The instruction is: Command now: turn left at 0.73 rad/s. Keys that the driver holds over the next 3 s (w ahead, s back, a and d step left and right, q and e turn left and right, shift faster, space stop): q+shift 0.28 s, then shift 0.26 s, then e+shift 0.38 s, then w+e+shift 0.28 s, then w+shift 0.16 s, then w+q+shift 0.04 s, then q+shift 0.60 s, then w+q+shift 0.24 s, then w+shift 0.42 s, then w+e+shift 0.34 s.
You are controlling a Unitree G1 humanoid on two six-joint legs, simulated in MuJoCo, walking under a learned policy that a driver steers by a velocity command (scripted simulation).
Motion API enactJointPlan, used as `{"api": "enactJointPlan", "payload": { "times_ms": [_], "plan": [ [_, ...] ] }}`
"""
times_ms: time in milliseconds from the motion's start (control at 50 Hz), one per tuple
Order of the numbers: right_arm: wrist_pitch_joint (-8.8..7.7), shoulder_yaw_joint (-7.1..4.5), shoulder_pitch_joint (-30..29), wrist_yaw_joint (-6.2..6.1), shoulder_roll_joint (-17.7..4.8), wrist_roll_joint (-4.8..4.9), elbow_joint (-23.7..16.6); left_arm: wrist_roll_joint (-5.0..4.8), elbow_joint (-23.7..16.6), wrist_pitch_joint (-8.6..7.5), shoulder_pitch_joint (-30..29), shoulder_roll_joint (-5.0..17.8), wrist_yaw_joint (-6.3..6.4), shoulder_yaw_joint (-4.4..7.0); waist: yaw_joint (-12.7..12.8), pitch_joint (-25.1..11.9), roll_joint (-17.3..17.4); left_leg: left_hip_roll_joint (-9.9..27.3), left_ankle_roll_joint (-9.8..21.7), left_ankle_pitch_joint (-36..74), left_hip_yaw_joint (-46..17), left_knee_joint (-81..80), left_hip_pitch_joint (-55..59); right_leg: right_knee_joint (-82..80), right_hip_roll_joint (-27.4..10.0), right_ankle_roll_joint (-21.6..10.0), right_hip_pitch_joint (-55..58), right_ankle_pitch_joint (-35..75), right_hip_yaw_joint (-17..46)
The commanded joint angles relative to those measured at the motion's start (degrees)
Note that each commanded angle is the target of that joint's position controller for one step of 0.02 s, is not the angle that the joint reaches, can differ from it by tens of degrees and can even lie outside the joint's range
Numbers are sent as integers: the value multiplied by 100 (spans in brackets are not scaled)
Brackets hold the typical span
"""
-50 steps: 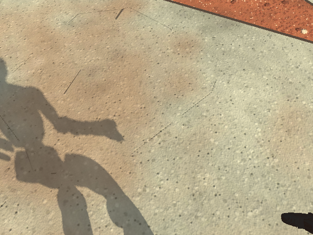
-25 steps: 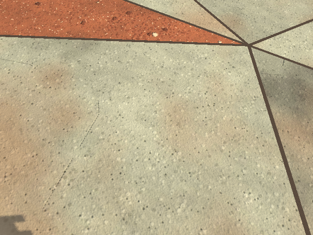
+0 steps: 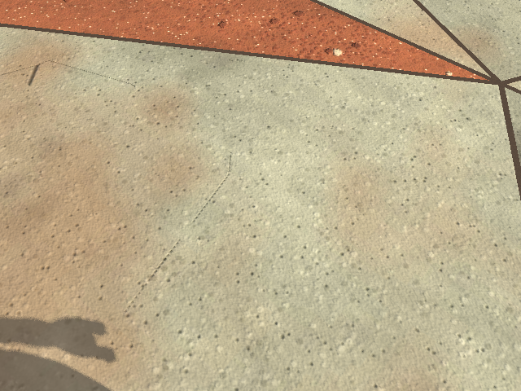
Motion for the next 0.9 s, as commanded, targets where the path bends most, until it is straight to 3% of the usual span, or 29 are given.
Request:
{"api": "enactJointPlan", "payload": {
  "times_ms": [20, 60, 80, 100, 120, 140, 160, 180, 200, 240, 340, 460, 540, 560, 580, 600, 620, 640, 680, 720, 800, 860, 880, 900],
  "plan": [
    [-29, -107, -207, 115, -434, 8, -712, -120, -267, -91, -63, 1127, -54, 373, 186, -752, -922, -20, 227, 178, 225, -722, 187, -307, -1643, -1099, 674, 2925, 680],
    [26, -206, 188, 84, -507, 3, -664, -235, -181, -128, -113, 1038, -120, 377, -67, -786, -710, -264, 523, 926, 373, -1682, 1007, 391, -1496, -680, 284, 2437, 273],
    [9, -357, 565, -22, -838, -33, -590, -194, -35, -154, 233, 849, -173, 347, -166, -878, 36, -273, 826, 2097, -132, -2311, 1880, 1436, -1052, -271, -331, 1660, -105],
    [-49, -595, 798, -155, -1824, -46, -698, 111, -361, -175, 57, 474, -182, 216, -93, -817, 2075, 1236, 1741, 4970, -2633, -2536, 3041, 3449, -81, 404, -2422, -1630, -362],
    [-249, -505, 857, -58, -1715, -297, -857, 130, -598, -200, -579, 530, -124, 190, -423, -1484, 1667, 1842, 2717, 4485, -3888, -2896, 2943, 4479, 480, 428, -3009, -2537, 1013],
    [-398, -433, 675, -13, -1490, -291, -868, -2, -604, -206, -761, 745, -91, 241, -405, -1326, 943, 1686, 2601, 3787, -3455, -3040, 2901, 4741, 348, 289, -3174, -2194, 1355],
    [-467, -395, 443, -62, -1321, -167, -848, -53, -572, -227, -748, 744, -54, 251, -228, -1039, 659, 1381, 2294, 3184, -3093, -3042, 2680, 4559, 266, 156, -3214, -1662, 1456],
    [-446, -337, 134, -124, -1137, -35, -897, -10, -468, -230, -639, 814, -6, 281, -66, -867, 358, 1155, 2015, 2851, -2823, -3029, 2505, 4244, 166, 126, -3208, -1181, 1512],
    [-389, -281, -175, -201, -1032, 19, -979, 24, -430, -225, -539, 895, 19, 320, 99, -808, 400, 950, 1843, 2744, -2593, -3046, 2201, 3952, 160, 135, -2941, -799, 1540],
    [-310, -253, -321, -303, -994, -56, -1106, 17, -305, -230, -341, 775, -35, 298, 189, -919, 523, 687, 1757, 2846, -2417, -3048, 1956, 3743, 384, 237, -2563, -310, 1470],
    [-230, -235, -258, -393, -998, -88, -1154, -41, -97, -194, -205, 638, -71, 224, 88, -982, 621, 514, 1676, 2305, -2415, -2925, 1852, 2607, 529, 464, -2248, 110, 1425],
    [-179, -125, -354, -289, -900, -205, -1159, -62, -128, -236, -285, 702, -135, 196, -104, -785, 843, 531, 1739, 2101, -2781, -2743, 1477, 1912, 395, 396, -1672, -165, 1333],
    [-167, -47, -496, -220, -798, -177, -1124, -93, -128, -329, -129, 720, -202, 184, -64, -824, 841, 523, 1753, 2958, -3012, -2458, 1628, 1133, 388, 258, -1140, -361, 1239],
    [-177, 52, -655, -223, -553, -171, -1104, -84, -36, -351, 116, 620, -238, 148, 117, -923, 754, 469, 1635, 2998, -2830, -2349, 1618, 512, 279, 202, -722, 31, 1208],
    [-204, 175, -656, -217, -231, -175, -1027, -23, 52, -387, 297, 413, -289, 60, 271, -968, 642, 310, 1387, 2700, -2599, -2364, 1432, -537, 186, 127, -10, 1116, 1221],
    [-273, 215, -297, -204, -83, -282, -880, 64, 42, -397, 202, 551, -298, 45, 44, -981, 308, 21, 1071, 2040, -2245, -2233, 1308, -674, -101, -30, 416, 2143, 1690],
    [-344, 164, 229, -190, -233, -429, -781, 82, -106, -383, -63, 994, -274, 96, -450, -913, -549, -498, 773, 848, -1672, -1874, 1225, -501, -623, -405, 364, 3209, 2365],
    [-374, 125, 175, -198, -330, -453, -776, 50, -80, -364, -315, 893, -276, 68, -530, -754, -976, -610, 489, 497, -1325, -2101, 1483, -537, -762, -893, -254, 2467, 2616],
    [-367, -4, -476, -280, -675, -344, -836, -101, -138, -330, -180, 1088, -288, 167, -72, -550, -904, -707, 424, 694, -1032, -1871, 1431, -661, -507, -856, -399, 1639, 2807],
    [-330, -31, -552, -324, -540, -274, -938, -179, -136, -322, 48, 1337, -238, 259, 0, -521, -1076, -786, 424, 591, -866, -1635, 1074, -583, -613, -1022, -197, 1837, 3297],
    [-451, -45, -525, -262, -217, -180, -959, -219, -196, -198, 367, 1256, -117, 334, 163, -784, -1100, -929, 358, -623, -896, -1131, 292, -367, -821, -1396, 566, 2876, 4082],
    [-542, -91, -334, -183, -201, -95, -847, -323, -306, -18, 115, 1311, -52, 435, 68, -1014, -897, -875, 297, -127, -959, -1864, 560, -202, -576, -1179, 621, 2902, 4056],
    [-557, -121, -86, -158, -213, -78, -736, -363, -401, 63, -142, 1284, -33, 444, -90, -1070, -853, -850, 317, 436, -889, -2506, 1134, -96, -349, -986, 259, 2571, 3887],
    [-548, -189, 180, -155, -353, -84, -620, -369, -505, 121, -310, 1149, -22, 410, -186, -1130, -708, -566, 408, 1163, -976, -3047, 1930, 148, -48, -703, -369, 1841, 3634]
  ]
}}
